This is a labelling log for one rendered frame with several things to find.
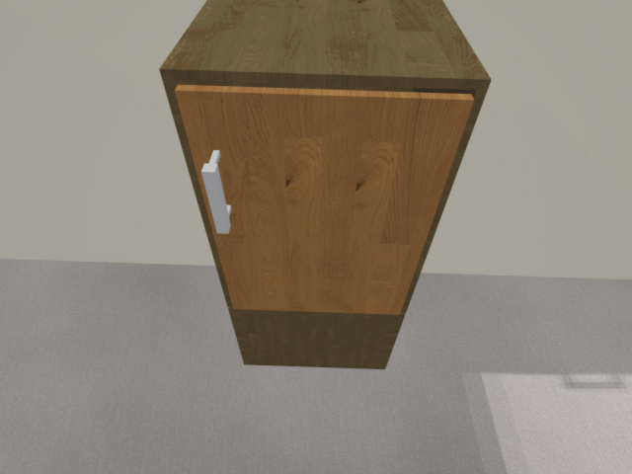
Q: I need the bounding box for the handle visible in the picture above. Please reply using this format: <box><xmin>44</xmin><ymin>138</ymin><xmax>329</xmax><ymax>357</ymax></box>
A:
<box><xmin>201</xmin><ymin>150</ymin><xmax>231</xmax><ymax>234</ymax></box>

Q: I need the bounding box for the cupboard door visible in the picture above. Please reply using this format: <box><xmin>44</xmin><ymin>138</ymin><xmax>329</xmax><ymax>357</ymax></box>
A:
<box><xmin>175</xmin><ymin>85</ymin><xmax>474</xmax><ymax>315</ymax></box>

